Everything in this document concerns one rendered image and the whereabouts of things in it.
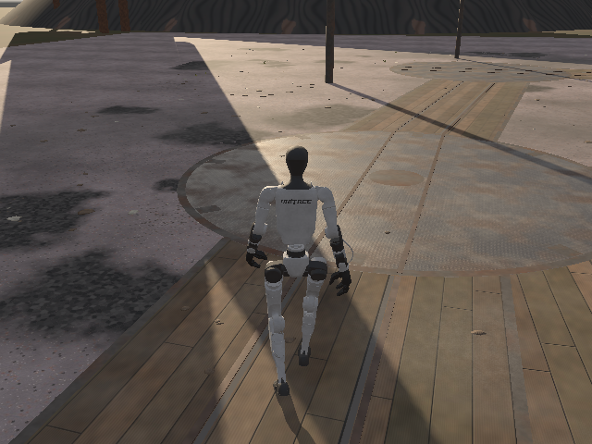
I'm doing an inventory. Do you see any robot right forearm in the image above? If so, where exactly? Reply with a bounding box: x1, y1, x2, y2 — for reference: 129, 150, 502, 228
330, 225, 349, 272

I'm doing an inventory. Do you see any robot foot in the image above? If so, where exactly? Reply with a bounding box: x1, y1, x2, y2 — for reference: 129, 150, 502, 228
273, 378, 290, 396
298, 345, 311, 366

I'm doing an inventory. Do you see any left robot upper arm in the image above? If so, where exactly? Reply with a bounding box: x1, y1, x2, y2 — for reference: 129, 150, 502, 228
253, 186, 278, 236

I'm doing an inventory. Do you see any left robot hand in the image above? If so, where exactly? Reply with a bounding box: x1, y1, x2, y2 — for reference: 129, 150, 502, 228
245, 250, 267, 268

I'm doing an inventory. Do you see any right robot foot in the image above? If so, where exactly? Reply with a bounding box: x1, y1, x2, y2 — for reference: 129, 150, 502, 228
298, 345, 311, 366

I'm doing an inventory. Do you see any right robot upper arm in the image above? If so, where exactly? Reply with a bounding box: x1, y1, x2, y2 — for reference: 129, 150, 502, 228
315, 186, 339, 239

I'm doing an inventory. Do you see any right robot hand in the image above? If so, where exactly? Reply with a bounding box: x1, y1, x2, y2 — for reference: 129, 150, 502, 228
329, 269, 352, 296

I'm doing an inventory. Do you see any robot left forearm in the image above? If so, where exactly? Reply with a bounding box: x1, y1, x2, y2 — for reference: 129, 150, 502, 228
247, 221, 262, 253

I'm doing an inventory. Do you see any left robot foot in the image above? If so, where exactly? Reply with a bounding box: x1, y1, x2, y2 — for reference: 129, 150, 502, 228
273, 378, 290, 396

